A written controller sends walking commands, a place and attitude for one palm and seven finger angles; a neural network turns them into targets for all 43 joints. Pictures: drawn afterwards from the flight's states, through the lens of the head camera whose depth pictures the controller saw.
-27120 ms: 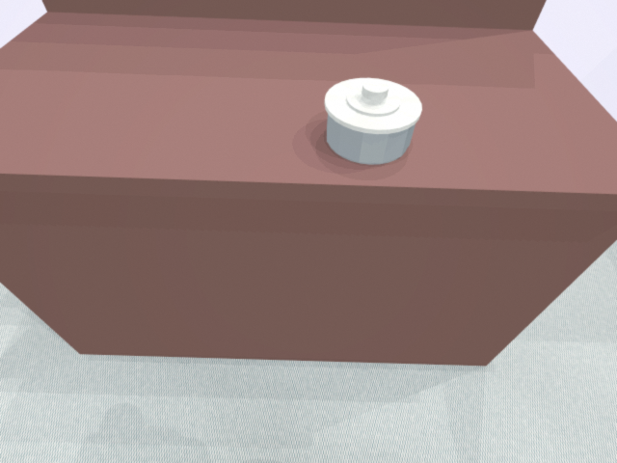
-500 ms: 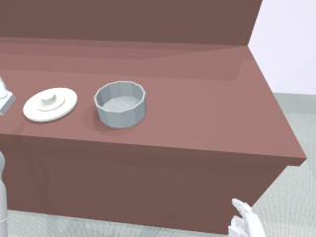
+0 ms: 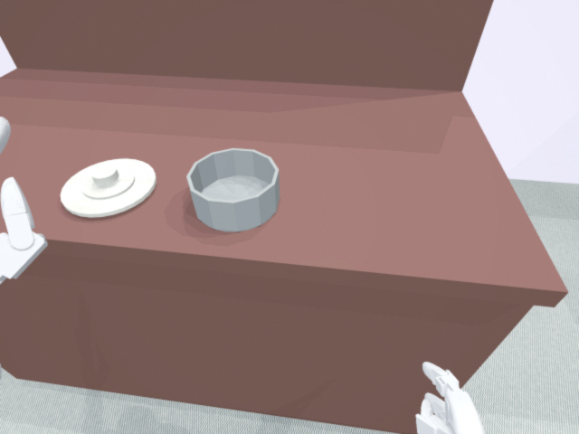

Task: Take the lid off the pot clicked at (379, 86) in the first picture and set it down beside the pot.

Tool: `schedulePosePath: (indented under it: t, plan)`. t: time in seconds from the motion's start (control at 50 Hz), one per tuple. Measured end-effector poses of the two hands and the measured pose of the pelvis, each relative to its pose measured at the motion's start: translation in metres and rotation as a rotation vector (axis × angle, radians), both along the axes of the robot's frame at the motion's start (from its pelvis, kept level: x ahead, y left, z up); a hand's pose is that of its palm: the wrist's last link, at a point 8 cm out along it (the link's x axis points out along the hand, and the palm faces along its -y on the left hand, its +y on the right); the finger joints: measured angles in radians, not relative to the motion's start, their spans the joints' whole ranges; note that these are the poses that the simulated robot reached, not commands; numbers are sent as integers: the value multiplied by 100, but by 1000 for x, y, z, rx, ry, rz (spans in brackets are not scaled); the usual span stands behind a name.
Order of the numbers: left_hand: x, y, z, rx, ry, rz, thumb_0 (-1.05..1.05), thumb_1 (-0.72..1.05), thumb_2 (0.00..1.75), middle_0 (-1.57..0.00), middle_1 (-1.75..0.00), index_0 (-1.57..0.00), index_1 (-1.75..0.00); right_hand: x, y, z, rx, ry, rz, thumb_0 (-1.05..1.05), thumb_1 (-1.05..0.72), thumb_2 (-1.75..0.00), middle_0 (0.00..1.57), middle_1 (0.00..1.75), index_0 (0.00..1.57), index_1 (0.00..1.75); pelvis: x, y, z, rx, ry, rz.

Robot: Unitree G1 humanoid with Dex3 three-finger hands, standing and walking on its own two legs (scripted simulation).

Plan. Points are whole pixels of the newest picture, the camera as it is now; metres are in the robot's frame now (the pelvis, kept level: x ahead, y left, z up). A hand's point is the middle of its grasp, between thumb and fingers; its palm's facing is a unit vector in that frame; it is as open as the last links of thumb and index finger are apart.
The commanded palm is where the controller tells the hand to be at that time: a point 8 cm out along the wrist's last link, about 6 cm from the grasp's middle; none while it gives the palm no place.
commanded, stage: draw the hand back to the body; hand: left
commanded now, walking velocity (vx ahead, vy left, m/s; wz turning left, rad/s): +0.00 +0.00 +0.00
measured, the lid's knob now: (105, 174) +0.49 +0.42 +0.09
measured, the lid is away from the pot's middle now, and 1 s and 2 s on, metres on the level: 0.25 0.25 0.25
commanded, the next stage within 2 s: step back with the hand held close in 0.08 s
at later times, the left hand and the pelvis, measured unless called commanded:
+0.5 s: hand (47, 242) +0.19 +0.25 +0.25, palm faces +0.40 -0.79 -0.46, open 7.4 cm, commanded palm +0.12 +0.31 +0.27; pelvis -0.02 +0.03 -0.01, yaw -2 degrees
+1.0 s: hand out of the picture +0.10 +0.29 +0.26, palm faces +0.54 -0.75 -0.39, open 7.4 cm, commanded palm +0.04 +0.34 +0.27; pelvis -0.09 +0.05 -0.02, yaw +1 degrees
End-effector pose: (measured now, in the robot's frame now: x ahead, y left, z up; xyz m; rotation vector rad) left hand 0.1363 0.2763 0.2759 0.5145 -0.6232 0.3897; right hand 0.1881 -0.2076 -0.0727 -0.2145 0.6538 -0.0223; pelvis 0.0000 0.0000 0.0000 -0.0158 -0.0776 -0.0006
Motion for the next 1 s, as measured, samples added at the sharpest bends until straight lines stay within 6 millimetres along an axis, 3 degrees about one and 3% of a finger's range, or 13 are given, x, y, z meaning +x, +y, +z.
schedulePosePath:
  t: [0.3, 0.5, 0.58, 0.76, 1.0]
  plan:
    - [-2, 5, 0, 49, -28, 10, 1, 89, 90, -21, -30, -21, -30, -4, 2, 1, 9, 2, -28, 2, -90, -90, 21, 30, 20, 30, -5, 5, -3, -22, 37, -3]
    - [18, 15, -13, 133, 50, -83, 1, 89, 90, -21, -30, -22, -30, -45, -14, 1, -54, 74, -196, 2, -90, -90, 20, 30, 20, 30, -16, 29, -8, -14, 86, -32]
    - [7, 19, -13, 193, 69, -98, 1, 89, 90, -21, -31, -22, -30, -66, -11, -2, -69, 102, -210, 2, -90, -90, 20, 30, 20, 29, -29, 36, -9, -13, 100, -30]
    - [-40, 31, -2, 240, -9, -37, 1, 88, 90, -21, -31, -22, -30, -100, 11, -18, -54, 140, -177, 2, -90, -90, 20, 30, 20, 30, -56, 43, -14, -34, 106, -2]
    - [-75, 54, -9, 143, -116, 9, 0, 88, 90, -21, -31, -22, -30, -119, 30, -17, -62, 90, -144, 2, -90, -90, 21, 30, 20, 30, -85, 54, -18, -58, 88, 15]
